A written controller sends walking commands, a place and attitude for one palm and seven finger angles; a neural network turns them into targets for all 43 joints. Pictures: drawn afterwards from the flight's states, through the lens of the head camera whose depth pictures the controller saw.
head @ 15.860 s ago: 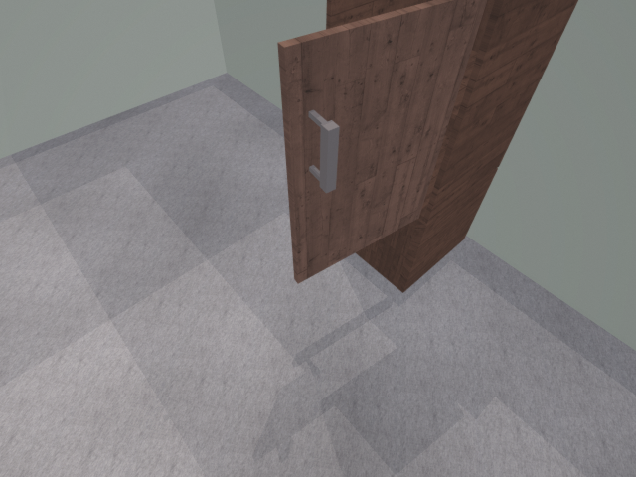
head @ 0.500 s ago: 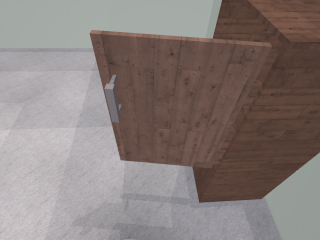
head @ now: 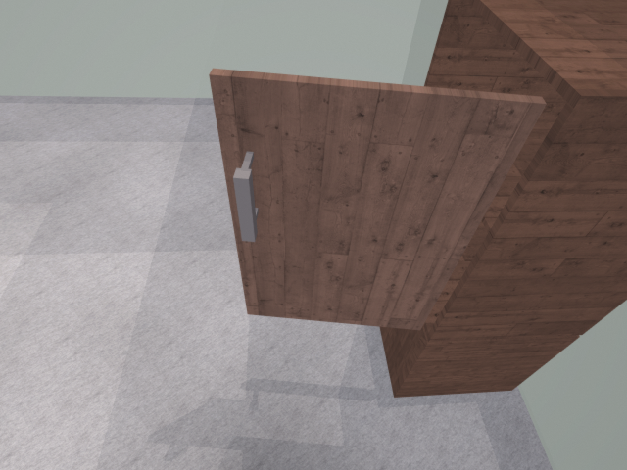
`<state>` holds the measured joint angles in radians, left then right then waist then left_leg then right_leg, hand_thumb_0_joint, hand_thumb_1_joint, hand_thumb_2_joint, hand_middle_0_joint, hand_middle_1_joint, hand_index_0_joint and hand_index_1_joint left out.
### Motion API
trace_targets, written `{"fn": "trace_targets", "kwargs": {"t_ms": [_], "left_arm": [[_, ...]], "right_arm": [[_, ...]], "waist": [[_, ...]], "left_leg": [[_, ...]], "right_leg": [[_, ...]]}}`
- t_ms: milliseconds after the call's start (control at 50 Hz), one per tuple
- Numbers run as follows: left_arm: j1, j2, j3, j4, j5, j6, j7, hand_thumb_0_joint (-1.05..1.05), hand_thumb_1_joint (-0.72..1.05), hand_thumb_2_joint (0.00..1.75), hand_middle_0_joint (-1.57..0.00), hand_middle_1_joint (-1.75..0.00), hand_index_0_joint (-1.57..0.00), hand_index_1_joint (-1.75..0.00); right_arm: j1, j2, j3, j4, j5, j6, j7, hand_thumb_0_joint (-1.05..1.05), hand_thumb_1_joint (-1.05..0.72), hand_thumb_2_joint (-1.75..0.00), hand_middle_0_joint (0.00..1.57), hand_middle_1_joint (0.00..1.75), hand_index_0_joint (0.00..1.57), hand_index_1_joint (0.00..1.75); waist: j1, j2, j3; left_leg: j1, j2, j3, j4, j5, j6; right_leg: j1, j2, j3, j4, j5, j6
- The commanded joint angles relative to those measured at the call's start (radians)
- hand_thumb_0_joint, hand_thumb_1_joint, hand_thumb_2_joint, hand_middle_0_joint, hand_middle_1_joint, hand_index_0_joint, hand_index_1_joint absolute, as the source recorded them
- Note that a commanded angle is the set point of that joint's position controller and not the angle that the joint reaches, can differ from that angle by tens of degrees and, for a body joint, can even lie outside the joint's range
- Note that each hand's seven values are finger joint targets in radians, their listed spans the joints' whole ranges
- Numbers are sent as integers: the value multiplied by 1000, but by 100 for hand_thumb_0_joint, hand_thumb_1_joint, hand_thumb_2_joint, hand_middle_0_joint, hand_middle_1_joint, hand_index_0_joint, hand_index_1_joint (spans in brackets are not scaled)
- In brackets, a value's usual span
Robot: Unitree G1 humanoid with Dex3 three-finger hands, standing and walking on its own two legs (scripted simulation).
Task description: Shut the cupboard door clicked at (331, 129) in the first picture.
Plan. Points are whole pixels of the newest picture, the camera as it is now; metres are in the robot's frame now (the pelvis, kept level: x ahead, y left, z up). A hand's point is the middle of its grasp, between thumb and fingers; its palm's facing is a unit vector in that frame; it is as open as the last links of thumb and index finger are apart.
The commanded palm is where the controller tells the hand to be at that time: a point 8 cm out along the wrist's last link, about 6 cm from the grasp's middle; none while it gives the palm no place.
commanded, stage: come to a stop and stand still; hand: left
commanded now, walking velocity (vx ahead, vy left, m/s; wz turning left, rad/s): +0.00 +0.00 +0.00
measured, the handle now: (249, 197) +0.48 +0.13 +0.07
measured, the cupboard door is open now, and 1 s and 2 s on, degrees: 82 82 82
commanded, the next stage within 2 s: look again from close up in 0.06 s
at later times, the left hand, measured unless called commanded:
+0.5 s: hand out of the picture +0.00 +0.17 -0.17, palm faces +0.00 -0.98 -0.19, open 7.4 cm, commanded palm none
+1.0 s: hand (201, 382) +0.22 +0.16 +0.00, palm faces +0.16 -0.99 -0.06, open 7.1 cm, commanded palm +0.13 +0.20 -0.05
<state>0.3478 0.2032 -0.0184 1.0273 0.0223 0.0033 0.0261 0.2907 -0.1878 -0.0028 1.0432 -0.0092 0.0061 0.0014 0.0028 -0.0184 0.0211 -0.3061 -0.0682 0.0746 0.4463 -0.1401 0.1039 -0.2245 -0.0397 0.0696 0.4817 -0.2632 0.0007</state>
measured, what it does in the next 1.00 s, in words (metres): shifts its weight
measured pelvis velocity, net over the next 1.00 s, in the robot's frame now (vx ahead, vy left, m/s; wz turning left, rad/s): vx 0.01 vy -0.05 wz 0.03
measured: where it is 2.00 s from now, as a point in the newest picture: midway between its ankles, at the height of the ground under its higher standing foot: outside the picture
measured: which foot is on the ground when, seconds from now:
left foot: down 0.00-1.00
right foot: down 0.00-1.00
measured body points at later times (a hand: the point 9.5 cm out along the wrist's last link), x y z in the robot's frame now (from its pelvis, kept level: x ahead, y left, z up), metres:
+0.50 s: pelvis +0.01 -0.01 +0.00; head +0.02 +0.00 +0.45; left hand +0.00 +0.22 -0.16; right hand +0.06 -0.25 -0.14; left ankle +0.07 +0.05 -0.74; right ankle +0.01 -0.17 -0.74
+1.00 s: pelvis +0.01 -0.05 -0.03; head +0.02 -0.05 +0.42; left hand +0.21 +0.21 +0.00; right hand +0.15 -0.30 -0.11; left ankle +0.07 +0.05 -0.74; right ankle +0.01 -0.17 -0.74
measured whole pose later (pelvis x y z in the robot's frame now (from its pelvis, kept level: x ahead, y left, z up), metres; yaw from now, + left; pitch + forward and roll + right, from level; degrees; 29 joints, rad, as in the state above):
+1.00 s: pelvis +0.01 -0.05 -0.03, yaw +2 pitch +5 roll +0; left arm 0.38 0.22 0.17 0.18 -0.23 -0.38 -0.12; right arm 0.27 -0.23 -0.02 0.74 0.02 -0.30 -0.01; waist -0.05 0.00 -0.09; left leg -0.55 -0.03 0.03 0.74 -0.28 0.03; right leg -0.46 -0.02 -0.02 0.78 -0.41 0.00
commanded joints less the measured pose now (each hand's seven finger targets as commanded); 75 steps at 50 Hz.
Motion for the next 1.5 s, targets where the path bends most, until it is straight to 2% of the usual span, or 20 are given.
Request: {"fn": "trace_targets", "kwargs": {"t_ms": [0, 720, 760, 780, 800, 820, 840, 860, 880, 900, 940, 1000, 1020, 1040, 1100, 1160, 1240, 1380, 1420, 1480], "left_arm": [[64, 89, 18, -14, -1, -18, 10, 0, 90, 90, -20, -30, -20, -30], [-14, 118, 23, 10, -5, -31, 12, 0, 90, 90, -20, -30, -20, -30], [18, 88, 19, 33, 12, -32, 47, 0, 90, 90, -20, -30, -20, -30], [-822, 717, 520, -1569, -118, -290, 44, 0, 90, 90, -20, -30, -20, -30], [-161, 202, 105, -1340, -145, -238, 20, 0, 90, 90, -22, -32, -22, -32], [125, 49, 74, -1282, -205, -122, 23, 0, 90, 90, -24, -34, -24, -34], [56, 44, 81, -1095, -185, -106, 38, 0, 90, 90, -25, -36, -25, -36], [14, 26, 108, -1033, -197, -151, 20, 0, 90, 90, -27, -38, -27, -38], [101, 46, 160, -901, -212, -211, -16, 0, 90, 90, -29, -40, -29, -40], [226, 19, 180, -821, -235, -294, -69, 0, 90, 90, -31, -42, -31, -42], [394, 22, 233, -763, -287, -470, -217, 0, 90, 90, -35, -46, -35, -46], [296, 127, 297, -830, -342, -675, -442, 0, 90, 90, -40, -52, -40, -52], [309, 187, 367, -823, -356, -668, -475, 0, 90, 90, -42, -54, -42, -54], [288, 171, 349, -908, -387, -644, -503, 0, 90, 90, -44, -56, -44, -56], [146, 198, 373, -1147, -447, -564, -489, 0, 90, 90, -49, -62, -49, -62], [9, 218, 325, -1360, -414, -565, -423, 0, 90, 90, -55, -68, -55, -68], [-37, 211, 268, -1378, -376, -564, -418, 0, 90, 90, -62, -76, -62, -76], [105, 237, 352, -1271, -402, -355, -455, 0, 90, 90, -75, -90, -75, -90], [129, 237, 379, -1259, -411, -327, -429, 0, 90, 90, -79, -94, -79, -94], [144, 194, 354, -1287, -419, -348, -400, 0, 90, 90, -84, -100, -84, -100]], "right_arm": [[-19, -142, -33, -52, 1, -28, -11, 0, -90, -90, 20, 30, 20, 30], [-46, -135, -27, 5, 3, -45, -18, 0, -90, -90, 20, 30, 20, 30], [-73, -146, -23, -48, 9, -36, -15, 0, -90, -90, 20, 30, 20, 30], [25, -331, -82, -371, 15, -203, -109, 0, -90, -90, 20, 30, 20, 30], [-88, -175, -20, -389, 52, -289, -113, 0, -90, -90, 20, 30, 20, 30], [-109, -172, -8, -388, 42, -345, -101, 0, -90, -90, 20, 30, 20, 30], [-93, -146, -10, -340, 53, -366, -78, 0, -90, -90, 20, 30, 20, 30], [-93, -179, -43, -377, 38, -368, -58, 0, -90, -90, 20, 30, 20, 30], [-112, -192, -57, -396, 39, -368, -44, 0, -90, -90, 20, 30, 20, 30], [-136, -183, -66, -428, 30, -368, -31, 0, -90, -90, 20, 30, 20, 30], [-153, -173, -86, -483, 24, -358, -3, 0, -90, -90, 20, 30, 20, 30], [-194, -190, -105, -573, 27, -362, 9, 0, -90, -90, 20, 30, 20, 30], [-190, -187, -108, -593, 37, -357, 5, 0, -90, -90, 20, 30, 20, 30], [-206, -191, -103, -640, 43, -354, 0, 0, -90, -90, 20, 30, 20, 30], [-181, -177, -92, -695, 58, -346, -35, 0, -90, -90, 20, 30, 20, 30], [-145, -174, -81, -687, 53, -346, -66, 0, -90, -90, 20, 30, 20, 30], [-105, -170, -63, -625, 48, -341, -100, 0, -90, -90, 20, 30, 20, 30], [-128, -151, -58, -653, 67, -300, -100, 0, -90, -90, 20, 30, 20, 30], [-140, -142, -54, -661, 61, -292, -97, 0, -90, -90, 20, 30, 20, 30], [-132, -137, -50, -668, 58, -293, -88, 0, -90, -90, 20, 30, 20, 30]], "waist": [[5, 52, 21], [1, 6, 11], [-2, 22, 29], [-159, -16, -267], [-14, 308, -509], [4, 391, -442], [-60, 166, -170], [-71, 91, 15], [-53, -18, 78], [-13, -109, 69], [59, -161, -67], [52, -114, -177], [74, -48, -196], [77, -3, -246], [51, 60, -321], [-7, 76, -283], [-47, 81, -284], [23, 37, -356], [45, 18, -346], [36, -3, -333]], "left_leg": [[37, 189, -253, -226, -349, -38], [124, 168, -166, -133, -38, -55], [88, 180, -105, 0, -12, -95], [360, 115, -170, -19, 91, -69], [485, 129, -128, 3, 247, -97], [413, 139, -168, -31, 250, -160], [202, 129, -190, -23, 62, -146], [24, 99, -186, 8, -173, -132], [-118, 79, -179, 58, -292, -124], [-198, 63, -161, 138, -278, -121], [-268, 47, -108, 297, -145, -132], [-409, 37, -86, 483, -178, -122], [-434, 35, -78, 511, -182, -115], [-431, 31, -71, 517, -195, -105], [-426, 42, -80, 558, -243, -87], [-422, 65, -110, 588, -267, -69], [-410, 79, -124, 638, -154, -57], [-377, 73, -124, 549, -103, -66], [-364, 71, -133, 520, -83, -68], [-347, 71, -132, 486, -86, -75]], "right_leg": [[-65, -11, 21, -66, -94, -40], [-17, -45, 55, -123, 65, -31], [-17, -52, 4, -103, 18, -17], [-53, 30, -101, 26, 166, -19], [-98, 73, -157, 75, 82, -23], [-78, 72, -172, 143, 15, -27], [-203, 60, -168, 128, -46, -9], [-265, 57, -178, 74, -63, -16], [-330, 54, -191, 80, -137, -22], [-385, 60, -199, 131, -180, -26], [-414, 58, -180, 256, -144, -40], [-519, 36, -81, 397, -159, -37], [-511, 29, -41, 411, -161, -40], [-507, 29, -28, 413, -193, -36], [-515, 26, 38, 360, -291, -9], [-565, 44, 39, 356, -325, -9], [-560, 49, 33, 398, -64, 11], [-396, 30, 26, 340, 8, 37], [-375, 39, -2, 345, 38, 30], [-378, 38, -29, 345, 50, 26]]}}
